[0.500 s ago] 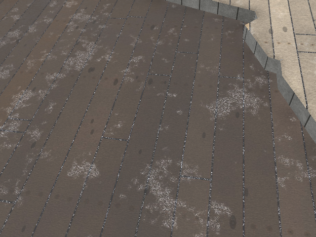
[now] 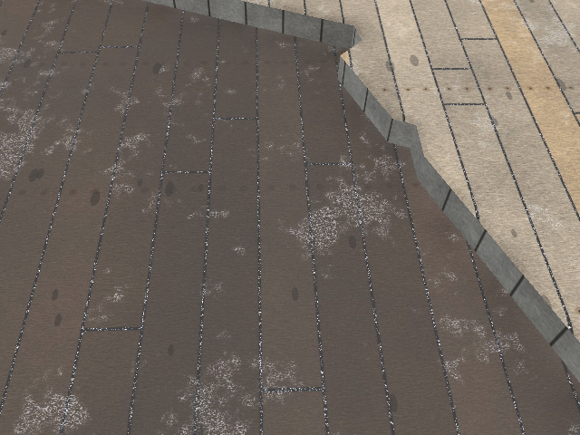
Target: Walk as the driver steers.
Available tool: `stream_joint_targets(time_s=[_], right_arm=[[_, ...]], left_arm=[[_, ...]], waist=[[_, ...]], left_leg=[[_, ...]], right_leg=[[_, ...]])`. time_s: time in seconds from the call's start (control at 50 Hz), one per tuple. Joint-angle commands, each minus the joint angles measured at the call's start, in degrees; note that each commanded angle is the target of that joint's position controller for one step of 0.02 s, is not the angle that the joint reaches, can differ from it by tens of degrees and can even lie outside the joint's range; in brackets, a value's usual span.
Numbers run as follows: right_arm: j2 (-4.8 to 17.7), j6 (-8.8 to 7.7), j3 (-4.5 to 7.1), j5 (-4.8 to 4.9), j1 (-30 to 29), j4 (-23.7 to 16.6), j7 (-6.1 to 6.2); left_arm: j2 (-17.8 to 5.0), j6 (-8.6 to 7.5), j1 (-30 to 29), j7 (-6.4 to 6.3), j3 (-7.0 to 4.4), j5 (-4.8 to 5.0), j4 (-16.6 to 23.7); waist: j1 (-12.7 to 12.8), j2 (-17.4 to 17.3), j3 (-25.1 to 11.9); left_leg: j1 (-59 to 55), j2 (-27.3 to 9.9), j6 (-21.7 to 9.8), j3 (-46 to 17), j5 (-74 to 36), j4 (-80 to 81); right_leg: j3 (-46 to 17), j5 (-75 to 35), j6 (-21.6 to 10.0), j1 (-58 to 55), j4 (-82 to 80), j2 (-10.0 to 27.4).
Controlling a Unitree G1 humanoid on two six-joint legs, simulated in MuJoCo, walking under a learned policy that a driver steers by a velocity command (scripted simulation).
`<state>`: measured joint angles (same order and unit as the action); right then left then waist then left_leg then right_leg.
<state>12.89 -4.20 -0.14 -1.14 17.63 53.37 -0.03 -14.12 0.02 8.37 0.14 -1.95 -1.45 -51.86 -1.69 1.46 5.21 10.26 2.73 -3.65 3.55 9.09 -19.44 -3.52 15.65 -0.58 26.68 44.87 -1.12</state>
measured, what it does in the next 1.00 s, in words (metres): walks ahead, turning left: right foot, then left foot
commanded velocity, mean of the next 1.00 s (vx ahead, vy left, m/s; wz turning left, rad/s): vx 0.22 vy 0.00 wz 0.22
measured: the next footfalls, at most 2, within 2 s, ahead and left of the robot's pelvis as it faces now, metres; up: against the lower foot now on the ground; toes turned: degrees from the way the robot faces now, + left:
right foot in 0.12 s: +0.11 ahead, -0.11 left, +0.00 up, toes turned +3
left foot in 0.46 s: +0.03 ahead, +0.09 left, +0.00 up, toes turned +15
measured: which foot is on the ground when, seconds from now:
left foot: down 0.00-0.12, up 0.14-0.44, down 0.46-1.00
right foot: up 0.00-0.10, down 0.12-0.46, up 0.48-0.98, down 1.00-1.00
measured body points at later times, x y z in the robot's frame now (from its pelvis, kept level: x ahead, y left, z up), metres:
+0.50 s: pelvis +0.02 +0.01 -0.02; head +0.03 +0.04 +0.43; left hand +0.05 +0.30 -0.16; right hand +0.15 -0.24 -0.14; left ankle -0.01 +0.08 -0.75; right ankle +0.07 -0.11 -0.73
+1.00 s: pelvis +0.22 +0.06 -0.03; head +0.25 +0.07 +0.42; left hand +0.33 +0.34 -0.13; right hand +0.23 -0.20 -0.17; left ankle -0.01 +0.08 -0.74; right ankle +0.35 +0.03 -0.74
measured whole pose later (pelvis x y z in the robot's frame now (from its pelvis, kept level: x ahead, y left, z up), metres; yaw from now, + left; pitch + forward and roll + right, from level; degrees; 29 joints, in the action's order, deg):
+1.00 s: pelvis +0.22 +0.06 -0.03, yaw +16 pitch +1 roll +0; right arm 12.8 -4.0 2.0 -1.8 26.5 56.6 1.4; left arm -13.8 -2.1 3.4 2.3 -2.0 -1.7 -46.4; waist -2.5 -0.1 2.2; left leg -10.5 3.4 -3.8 -0.6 25.4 -15.5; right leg 6.3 8.0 -6.7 28.2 32.2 -2.1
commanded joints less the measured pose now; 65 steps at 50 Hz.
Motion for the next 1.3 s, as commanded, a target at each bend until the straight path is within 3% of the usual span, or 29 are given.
stream_joint_targets(time_s=[0.02, 0.08, 0.1, 0.12, 0.14, 0.16, 0.2, 0.28, 0.4, 0.44, 0.46, 0.48, 0.5, 0.52, 0.54, 0.58, 0.62, 0.86, 0.94, 0.98, 1.0, 1.02, 1.04, 1.06, 1.1, 1.14, 1.16, 1.2, 1.3], right_arm=[[6.8, -0.07, 1.0, 0.23, -0.18, -1.81, 0.1], [7.64, 1.27, 1.16, 0.79, -1.35, -1.27, 0.46], [8.19, 1.61, 1.46, 0.64, -0.27, -1.31, 0.58], [7.15, 1.68, 1.35, 0.64, 1.22, -2.25, 0.57], [2.93, 2.08, 0.71, 1.21, 6.08, -1.96, 0.72], [3.75, 3.21, 0.91, 0.98, 5.03, -1.36, 1.37], [6.73, 4.8, 2.81, 0.54, 1.11, -2.54, 1.6], [4.13, 6.46, 3.5, -0.13, 2.27, -2.51, 1.21], [4.16, 7.12, 3.82, 0.7, -0.76, -5.47, 0.03], [4.62, 6.96, 4.12, 0.21, 2.34, -5.0, -1.01], [6.32, 6.71, 4.88, -0.15, 6.35, -3.34, -1.38], [10.73, 6.22, 5.89, -0.8, 9.81, -3.08, -0.95], [15.69, 5.81, 6.65, -0.79, 10.81, -4.45, -0.61], [12.88, 5.85, 6.04, -1.01, 7.37, -4.78, 0.22], [11.82, 5.62, 5.62, -0.24, 3.6, -5.83, 0.64], [10.95, 4.14, 5.54, 0.39, 1.26, -6.84, 0.66], [8.81, 2.51, 5.09, 0.63, 3.91, -5.77, 0.2], [7.21, -0.04, 4.09, -0.48, 13.26, 0.08, 0.83], [7.86, -0.64, 3.74, -0.66, 10.26, 0.88, 1.53], [8.76, -0.44, 3.76, -0.93, 9.36, 1.4, 1.83], [9.57, -0.4, 3.83, -0.19, 8.19, 1.22, 1.96], [8.14, -0.83, 3.16, 0.52, 7.83, -0.72, 1.96], [4.11, -1.04, 2.73, 2.21, 12.1, -2.62, 1.67], [9.11, -0.68, 3.75, 0.18, 10.18, -2.61, 1.84], [7.62, -0.93, 3.32, -0.02, 3.43, -4.31, 1.58], [7.06, 1.09, 3.42, -1.19, 1.35, -5.39, 1.01], [6.01, 2.14, 3.28, -1.12, 3.35, -5.75, 0.93], [5.22, 3.3, 3.14, -1.07, 2.93, -6.19, 1.22], [6.29, 4.85, 3.46, -0.86, -4.66, -9.58, 1.14]], left_arm=[[-1.91, 0.63, 5.15, -0.39, 0.34, 0.23, -0.37], [-2.63, 0.01, 4.4, -1.37, 0.48, -0.12, -0.98], [-4.87, -0.5, 4.61, -1.96, 0.08, -0.44, -0.95], [-8.28, -1.11, 6.51, -2.63, -0.55, -0.79, -0.91], [-11.76, -0.77, 4.67, -2.86, -1.41, 0.23, -0.79], [-10.0, -0.39, 4.8, -2.8, -1.51, 1.4, -0.68], [-7.77, -0.19, 3.79, -3.05, -1.21, 0.67, 0.28], [-6.19, 0.47, -0.46, -4.01, -1.15, 0.11, 1.57], [-9.34, 0.7, 0.59, -3.05, -2.58, -0.27, 1.52], [-10.47, 1.12, -1.16, -2.21, -3.29, -0.07, 2.36], [-8.73, 1.5, -1.66, -1.91, -3.2, -0.32, 2.79], [-3.66, 1.7, -2.76, -1.16, -1.95, -0.72, 4.4], [-3.88, 1.44, -10.52, -1.27, -1.58, -1.12, 9.49], [-7.17, 0.66, -12.27, -1.02, -2.24, -0.54, 10.19], [-8.4, -0.09, -8.8, -0.31, -2.72, 0.44, 8.66], [-7.98, -1.2, -3.98, 0.63, -2.84, -0.93, 5.53], [-6.33, -1.26, -2.1, 1.34, -2.56, -1.23, 4.5], [-3.87, -1.77, -13.3, 2.68, -0.98, -0.41, 9.38], [-3.73, -2.09, -10.35, 2.59, -0.77, -0.08, 9.99], [-5.23, -2.7, 1.73, 1.59, -1.71, 0.06, 6.25], [-6.3, -3.43, 10.13, 1.14, -2.3, -0.5, 3.87], [-10.64, -3.8, 17.57, 0.52, -3.49, -1.74, 2.64], [-15.58, -3.25, 15.36, 0.46, -4.7, -0.89, 4.15], [-14.61, -2.95, 12.78, 1.08, -4.97, 2.34, 4.04], [-8.05, -2.91, 7.15, 0.66, -3.24, 1.78, 4.72], [-5.94, -2.58, 5.77, 0.04, -2.46, 1.85, 4.33], [-7.51, -2.82, 6.81, 0.04, -2.73, 1.58, 4.22], [-8.62, -3.06, 7.57, 0.2, -3.13, 1.44, 4.08], [-9.96, -1.39, 9.76, -0.52, -3.6, 1.4, 5.16]], waist=[[2.09, -8.71, -9.23], [3.5, -6.81, -5.78], [3.42, -4.68, -5.16], [2.63, -0.47, -7.16], [-0.61, 7.22, -7.2], [1.85, 8.31, -8.63], [3.15, 7.06, -5.94], [-0.15, 4.5, -5.16], [1.86, 7.8, -9.26], [-0.63, 5.67, -9.04], [-2.33, 0.01, -7.21], [-3.82, -16.37, -4.2], [-5.71, -20.53, 0.76], [-3.26, -12.09, 5.53], [-0.22, -10.1, 5.9], [1.23, -6.99, 2.76], [1.03, -5.54, -1.07], [-3.56, -6.57, 2.76], [-0.46, -6.79, 1.76], [4.49, -6.84, -5.02], [8.49, -6.27, -9.29], [10.6, -1.67, -15.32], [5.54, 13.46, -22.63], [4.89, 2.66, -22.56], [3.07, -3.17, -9.3], [0.73, -3.84, -6.42], [-0.03, -0.52, -6.84], [-0.54, -0.99, -7.63], [1.41, 1.22, -9.94]], left_leg=[[2.53, -13.47, -7.17, -7.42, -35.63, 1.83], [5.92, -12.36, -5.5, -11.4, -19.84, -1.13], [7.96, -11.5, -3.71, -12.82, -14.04, -2.67], [10.2, -9.26, -1.88, -12.3, -5.57, -6.34], [13.15, -2.83, -0.65, -6.7, 10.12, -11.42], [10.68, -0.34, 0.33, -2.97, 17.4, -17.91], [14.36, 0.08, 1.24, -3.26, 24.92, -34.56], [13.97, -2.51, 3.29, -3.05, 20.25, -38.28], [6.79, -2.32, 2.25, 0.27, 16.92, -22.37], [-3.11, -0.52, -0.2, 2.3, 13.09, -12.85], [-9.79, -0.42, -1.93, -1.37, 16.88, -7.8], [-11.37, -13.97, -5.7, -22.79, 33.58, 4.76], [-4.38, -23.5, -12.05, -45.68, 46.11, 16.04], [-0.04, -22.59, -12.27, -42.93, 46.72, 17.95], [1.36, -19.58, -10.62, -37.21, 40.09, 16.83], [-2.31, -13.69, -8.53, -27.45, 21.3, 14.2], [-7.82, -12.39, -8.0, -23.27, 10.31, 12.84], [-17.01, -14.3, -7.85, -12.05, -14.81, 12.41], [-16.41, -14.96, -5.58, -6.17, -37.47, 7.79], [-16.78, -13.43, -3.37, -3.14, -59.91, -9.06], [-11.56, -11.82, -1.79, -1.44, -55.66, -21.51], [1.24, -8.84, -0.14, 0.01, -32.64, -38.76], [19.04, 4.56, 2.91, 0.27, 19.97, -63.42], [20.4, 0.69, 2.3, -8.19, 17.16, -66.4], [22.62, -3.93, 2.53, -7.37, 12.37, -60.71], [18.74, -5.5, 3.28, -7.04, 10.81, -53.58], [17.36, -5.04, 4.11, -6.91, 11.73, -51.55], [17.64, -4.64, 5.51, -6.18, 11.18, -47.91], [21.96, -4.51, 7.07, -5.39, 4.57, -40.14]], right_leg=[[3.47, -4.45, 0.18, -13.84, -6.39, -0.08], [3.67, -8.33, -0.82, -19.09, -18.5, 0.02], [0.7, -11.46, -1.29, -22.06, -22.39, 2.66], [-5.81, -20.04, -2.6, -26.33, -22.86, 10.49], [-10.52, -30.1, -7.81, -26.78, -22.67, 17.1], [-12.51, -26.43, -12.33, -22.35, -24.3, 20.38], [-12.3, -26.28, -15.27, -18.26, -27.86, 21.03], [-1.9, -24.55, -12.25, -14.82, -27.27, 16.36], [0.65, -16.1, -10.72, -16.09, -24.2, 18.01], [2.32, 9.57, -7.6, -8.06, -22.97, 16.65], [5.26, 20.72, -4.74, 0.28, -16.02, 13.83], [13.44, 24.39, -0.46, 11.5, 4.06, 6.6], [6.88, 20.27, 0.37, 21.39, 9.54, -0.46], [2.08, 12.19, 0.12, 20.6, 12.12, 3.64], [1.98, 5.52, 0.36, 18.05, 11.02, 4.44], [2.65, -1.4, 1.17, 13.87, 10.44, 4.44], [3.23, -5.66, 1.14, 13.59, 10.39, 4.29], [7.54, -9.13, -0.9, 17.16, -3.51, 3.72], [10.3, -6.32, -5.76, 5.66, -10.07, -0.04], [12.09, -5.33, -7.64, -7.86, -12.32, -4.86], [10.49, -11.96, -8.86, -19.45, -17.5, -4.35], [-3.23, -16.26, -12.1, -33.9, -17.61, 7.09], [-34.98, -39.15, -23.35, -45.04, -21.41, 25.05], [-32.32, -47.81, -24.42, -40.9, -22.06, 23.16], [-17.2, -52.31, -20.48, -27.02, -23.76, 17.68], [-11.56, -47.49, -15.6, -18.79, -27.41, 11.24], [-11.15, -54.08, -17.13, -17.21, -26.93, 12.25], [-9.01, -57.48, -16.72, -16.24, -26.08, 10.5], [-10.95, -47.79, -10.95, -17.91, -25.14, 7.39]])
Over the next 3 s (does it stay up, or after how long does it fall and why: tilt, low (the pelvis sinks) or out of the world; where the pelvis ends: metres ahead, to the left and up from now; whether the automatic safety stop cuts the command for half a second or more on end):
stays up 0.75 0.24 -0.01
